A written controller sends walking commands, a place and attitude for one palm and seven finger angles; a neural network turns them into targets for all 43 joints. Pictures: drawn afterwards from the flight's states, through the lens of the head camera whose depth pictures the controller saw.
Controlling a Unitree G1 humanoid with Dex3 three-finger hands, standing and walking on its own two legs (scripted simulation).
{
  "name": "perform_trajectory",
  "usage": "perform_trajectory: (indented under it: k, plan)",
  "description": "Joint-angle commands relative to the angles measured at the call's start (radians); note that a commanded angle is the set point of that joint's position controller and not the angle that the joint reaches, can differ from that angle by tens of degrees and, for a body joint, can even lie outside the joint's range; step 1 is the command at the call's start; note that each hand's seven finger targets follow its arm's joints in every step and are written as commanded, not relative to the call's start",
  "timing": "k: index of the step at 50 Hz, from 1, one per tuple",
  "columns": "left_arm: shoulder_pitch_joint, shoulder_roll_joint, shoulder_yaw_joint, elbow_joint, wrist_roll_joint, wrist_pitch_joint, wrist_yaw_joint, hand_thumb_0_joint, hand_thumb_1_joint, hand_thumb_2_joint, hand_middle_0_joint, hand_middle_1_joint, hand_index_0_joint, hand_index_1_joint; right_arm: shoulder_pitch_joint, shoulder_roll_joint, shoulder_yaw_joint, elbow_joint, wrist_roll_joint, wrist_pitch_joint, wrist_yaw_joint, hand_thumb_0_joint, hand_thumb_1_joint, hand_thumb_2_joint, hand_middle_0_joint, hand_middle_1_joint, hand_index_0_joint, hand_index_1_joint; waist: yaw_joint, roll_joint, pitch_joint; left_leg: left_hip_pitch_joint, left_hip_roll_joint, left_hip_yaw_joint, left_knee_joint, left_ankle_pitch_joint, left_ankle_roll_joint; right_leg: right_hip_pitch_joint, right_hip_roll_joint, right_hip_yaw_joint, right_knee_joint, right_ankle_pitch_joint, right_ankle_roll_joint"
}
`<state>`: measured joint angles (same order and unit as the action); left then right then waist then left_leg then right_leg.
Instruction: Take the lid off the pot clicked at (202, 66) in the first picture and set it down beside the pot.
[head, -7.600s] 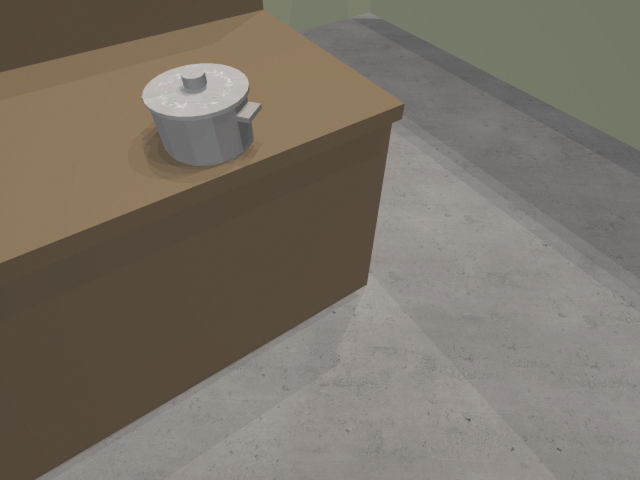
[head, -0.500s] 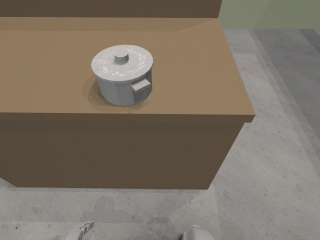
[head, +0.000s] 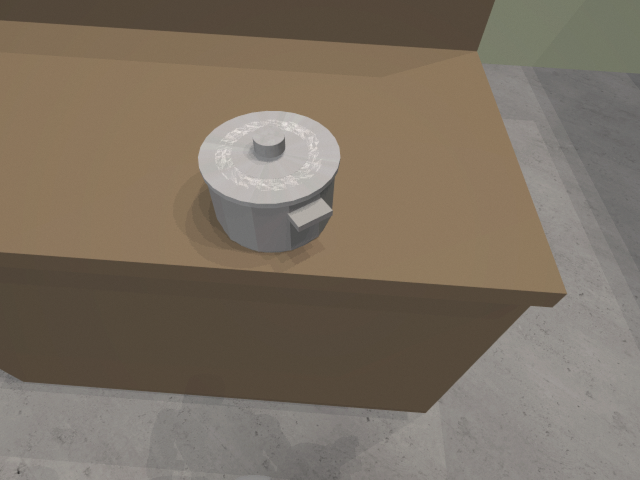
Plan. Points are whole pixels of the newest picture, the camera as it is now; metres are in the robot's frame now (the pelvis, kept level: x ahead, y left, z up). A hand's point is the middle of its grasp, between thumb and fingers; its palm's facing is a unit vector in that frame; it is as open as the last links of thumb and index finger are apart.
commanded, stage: come to a stop and stand still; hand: left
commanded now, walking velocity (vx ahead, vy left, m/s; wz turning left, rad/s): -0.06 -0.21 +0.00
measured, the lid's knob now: (269, 141) +0.49 +0.12 +0.14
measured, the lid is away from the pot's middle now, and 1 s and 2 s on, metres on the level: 0.00 0.00 0.00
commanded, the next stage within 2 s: look again from close up in 0.60 s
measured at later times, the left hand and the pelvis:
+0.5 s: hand out of the picture -0.01 +0.16 -0.16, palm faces +0.00 -0.97 -0.23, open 7.4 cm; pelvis -0.03 -0.02 +0.01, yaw -1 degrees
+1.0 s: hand out of the picture +0.02 +0.16 -0.16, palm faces +0.02 -0.97 -0.26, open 7.4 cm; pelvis -0.01 -0.02 +0.00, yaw -1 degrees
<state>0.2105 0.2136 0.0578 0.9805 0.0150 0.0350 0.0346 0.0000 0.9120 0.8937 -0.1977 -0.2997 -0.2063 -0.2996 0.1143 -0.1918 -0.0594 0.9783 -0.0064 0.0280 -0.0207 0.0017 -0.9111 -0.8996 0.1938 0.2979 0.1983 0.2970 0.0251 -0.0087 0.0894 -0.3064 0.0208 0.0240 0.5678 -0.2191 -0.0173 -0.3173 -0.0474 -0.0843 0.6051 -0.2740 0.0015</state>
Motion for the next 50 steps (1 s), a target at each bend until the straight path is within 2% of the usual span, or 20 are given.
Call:
perform_trajectory:
  k: [1, 2, 4, 5, 7, 12, 14, 16, 18, 19, 21, 26, 33, 34, 35, 36, 40, 44, 49, 50]
  plan:
    - [0.077, 0.08, 0.009, -0.061, 0.0, 0.011, 0.014, 0.0, 0.9, 0.9, -0.2, -0.3, -0.2, -0.3, 0.113, -0.199, -0.024, -0.053, -0.016, -0.016, -0.015, 0.0, -0.9, -0.9, 0.2, 0.3, 0.2, 0.3, -0.044, 0.233, -0.158, 0.093, 0.388, -0.344, -0.258, 0.59, 0.203, -0.074, 0.051, 0.114, 0.393, -0.366, 0.022]
    - [0.073, 0.088, 0.018, -0.052, 0.003, 0.017, 0.012, 0.0, 0.9, 0.9, -0.2, -0.3, -0.2, -0.3, 0.075, -0.189, -0.021, -0.056, -0.019, -0.015, -0.026, 0.0, -0.9, -0.9, 0.2, 0.3, 0.2, 0.3, -0.031, 0.267, -0.135, 0.068, 0.359, -0.311, -0.251, 0.55, 0.208, -0.107, 0.052, 0.159, 0.477, -0.324, 0.02]
    - [0.09, 0.103, 0.027, -0.033, 0.002, 0.012, -0.001, 0.0, 0.9, 0.9, -0.2, -0.3, -0.2, -0.3, 0.005, -0.144, -0.003, -0.079, -0.019, -0.017, -0.03, 0.0, -0.9, -0.9, 0.2, 0.3, 0.2, 0.3, -0.005, 0.195, -0.107, 0.077, 0.279, -0.211, -0.245, 0.46, 0.192, -0.142, 0.05, 0.165, 0.546, -0.204, 0.028]
    - [0.097, 0.1, 0.022, -0.029, 0.001, 0.008, -0.006, 0.0, 0.9, 0.9, -0.2, -0.3, -0.2, -0.3, -0.003, -0.136, -0.001, -0.085, -0.015, -0.023, -0.029, 0.0, -0.9, -0.9, 0.2, 0.3, 0.2, 0.3, -0.004, 0.135, -0.124, 0.093, 0.27, -0.195, -0.24, 0.455, 0.192, -0.137, 0.043, 0.151, 0.538, -0.191, 0.032]
    - [0.097, 0.091, 0.017, -0.03, 0.0, 0.011, -0.011, 0.0, 0.9, 0.9, -0.2, -0.3, -0.2, -0.3, 0.022, -0.141, -0.001, -0.074, -0.011, -0.026, -0.028, 0.0, -0.9, -0.9, 0.2, 0.3, 0.2, 0.3, -0.014, 0.159, -0.15, 0.144, 0.245, -0.159, -0.259, 0.407, 0.176, -0.126, 0.035, 0.136, 0.476, -0.162, 0.043]
    - [0.047, 0.059, -0.006, -0.03, -0.002, 0.004, -0.017, 0.0, 0.9, 0.9, -0.2, -0.3, -0.2, -0.3, 0.086, -0.155, -0.009, -0.029, -0.013, -0.019, -0.021, 0.0, -0.9, -0.9, 0.2, 0.3, 0.2, 0.3, -0.061, 0.195, -0.141, 0.213, 0.238, -0.204, -0.295, 0.225, 0.171, -0.044, 0.018, 0.073, 0.152, -0.23, 0.035]
    - [0.08, 0.051, -0.011, -0.006, -0.006, -0.005, -0.015, 0.0, 0.9, 0.9, -0.2, -0.3, -0.2, -0.3, 0.094, -0.163, -0.014, -0.011, -0.012, -0.018, -0.015, 0.0, -0.9, -0.9, 0.2, 0.3, 0.2, 0.3, -0.053, 0.197, -0.159, 0.21, 0.23, -0.205, -0.286, 0.189, 0.159, 0.022, 0.024, 0.056, 0.018, -0.183, 0.023]
    - [0.138, 0.051, -0.015, 0.03, -0.004, -0.017, -0.011, 0.0, 0.9, 0.9, -0.2, -0.3, -0.2, -0.3, 0.089, -0.143, -0.01, 0.002, -0.003, -0.019, -0.012, 0.0, -0.9, -0.9, 0.2, 0.3, 0.2, 0.3, -0.025, 0.124, -0.142, 0.123, 0.176, -0.173, -0.245, 0.082, 0.108, 0.158, 0.023, 0.042, -0.211, -0.007, 0.016]
    - [0.128, 0.112, -0.014, 0.037, -0.001, -0.032, -0.003, 0.0, 0.9, 0.9, -0.2, -0.3, -0.2, -0.3, 0.088, -0.072, 0.005, 0.007, 0.008, -0.021, -0.004, 0.0, -0.9, -0.9, 0.2, 0.3, 0.2, 0.3, -0.037, -0.014, -0.099, 0.055, 0.066, -0.07, -0.143, -0.01, 0.02, 0.16, -0.112, 0.222, -0.331, 0.051, -0.044]
    - [0.097, 0.14, -0.016, 0.033, -0.003, -0.037, -0.003, 0.0, 0.9, 0.9, -0.2, -0.3, -0.2, -0.3, 0.082, -0.047, 0.015, 0.007, 0.007, -0.021, 0.004, 0.0, -0.9, -0.9, 0.2, 0.3, 0.2, 0.3, -0.048, -0.038, -0.093, 0.093, 0.032, -0.043, -0.134, -0.035, 0.005, 0.085, -0.171, 0.252, -0.349, 0.033, -0.07]
    - [0.047, 0.138, -0.018, 0.042, -0.005, -0.049, -0.003, 0.0, 0.9, 0.9, -0.2, -0.3, -0.2, -0.3, 0.076, -0.047, 0.022, 0.029, -0.006, -0.014, 0.006, 0.0, -0.9, -0.9, 0.2, 0.3, 0.2, 0.3, -0.048, -0.194, -0.053, 0.11, 0.024, -0.035, -0.126, -0.005, 0.0, 0.019, -0.142, 0.248, -0.365, 0.026, -0.072]
    - [0.065, 0.087, -0.028, 0.074, -0.013, -0.046, -0.001, 0.0, 0.9, 0.9, -0.2, -0.3, -0.2, -0.3, 0.136, -0.068, 0.026, 0.107, -0.002, -0.025, 0.002, 0.0, -0.9, -0.9, 0.2, 0.3, 0.2, 0.3, -0.044, -0.048, -0.008, 0.151, 0.052, -0.06, -0.168, 0.094, 0.005, 0.019, -0.071, 0.177, -0.341, -0.04, -0.039]
    - [0.094, 0.065, -0.026, 0.108, -0.015, -0.044, 0.001, 0.0, 0.9, 0.9, -0.2, -0.3, -0.2, -0.3, 0.188, -0.046, 0.035, 0.151, -0.004, -0.027, -0.007, 0.0, -0.9, -0.9, 0.2, 0.3, 0.2, 0.3, -0.034, 0.009, 0.006, 0.132, 0.058, -0.063, -0.174, 0.126, 0.004, 0.06, -0.057, 0.162, -0.325, -0.009, -0.043]
    - [0.097, 0.063, -0.028, 0.113, -0.015, -0.045, 0.001, 0.0, 0.9, 0.9, -0.2, -0.3, -0.2, -0.3, 0.195, -0.047, 0.036, 0.155, -0.005, -0.029, -0.008, 0.0, -0.9, -0.9, 0.2, 0.3, 0.2, 0.3, -0.034, 0.007, -0.001, 0.133, 0.059, -0.063, -0.171, 0.144, 0.004, 0.07, -0.055, 0.157, -0.318, 0.016, -0.043]
    - [0.089, 0.135, -0.061, 0.062, -0.003, -0.088, 0.017, 0.0, 0.9, 0.9, -0.2, -0.3, -0.2, -0.3, 0.218, -0.052, 0.055, 0.091, -0.026, -0.046, 0.002, 0.0, -0.9, -0.9, 0.2, 0.3, 0.2, 0.3, -0.057, 0.074, 0.054, 0.15, 0.012, -0.079, -0.117, 0.271, 0.044, 0.11, 0.009, 0.112, -0.269, 0.212, -0.053]
    - [0.105, 0.102, -0.038, 0.054, -0.01, -0.067, 0.02, 0.0, 0.9, 0.9, -0.2, -0.3, -0.2, -0.3, 0.178, -0.056, 0.021, 0.061, -0.016, -0.052, 0.004, 0.0, -0.9, -0.9, 0.2, 0.3, 0.2, 0.3, -0.021, 0.061, 0.027, 0.11, 0.074, -0.053, -0.087, 0.174, 0.017, 0.023, -0.052, 0.154, -0.244, 0.097, -0.053]
    - [0.094, 0.114, -0.027, 0.03, -0.011, -0.068, 0.023, 0.0, 0.9, 0.9, -0.2, -0.3, -0.2, -0.3, 0.187, -0.037, 0.019, 0.022, -0.012, -0.035, -0.001, 0.0, -0.9, -0.9, 0.2, 0.3, 0.2, 0.3, -0.041, 0.003, -0.077, 0.078, 0.038, -0.034, -0.004, 0.108, 0.01, 0.105, -0.103, 0.201, -0.244, 0.247, -0.073]
    - [0.098, 0.075, -0.022, 0.017, -0.007, -0.064, 0.03, 0.0, 0.9, 0.9, -0.2, -0.3, -0.2, -0.3, 0.177, -0.052, 0.011, 0.018, -0.014, -0.04, -0.005, 0.0, -0.9, -0.9, 0.2, 0.3, 0.2, 0.3, -0.039, -0.004, -0.077, 0.072, 0.05, -0.032, 0.01, 0.215, 0.023, 0.125, -0.074, 0.163, -0.175, 0.372, -0.061]
    - [0.1, 0.064, -0.022, -0.006, -0.002, -0.053, 0.031, 0.0, 0.9, 0.9, -0.2, -0.3, -0.2, -0.3, 0.147, -0.083, 0.003, 0.001, -0.012, -0.037, -0.004, 0.0, -0.9, -0.9, 0.2, 0.3, 0.2, 0.3, -0.033, -0.04, -0.057, 0.094, 0.071, -0.063, -0.014, 0.271, 0.037, 0.078, -0.044, 0.136, -0.149, 0.24, -0.038]
    - [0.087, 0.07, -0.02, -0.013, -0.002, -0.048, 0.029, 0.0, 0.9, 0.9, -0.2, -0.3, -0.2, -0.3, 0.143, -0.092, 0.004, -0.006, -0.014, -0.037, -0.003, 0.0, -0.9, -0.9, 0.2, 0.3, 0.2, 0.3, -0.033, 0.003, -0.067, 0.108, 0.072, -0.065, -0.027, 0.248, 0.036, 0.074, -0.042, 0.13, -0.142, 0.194, -0.037]
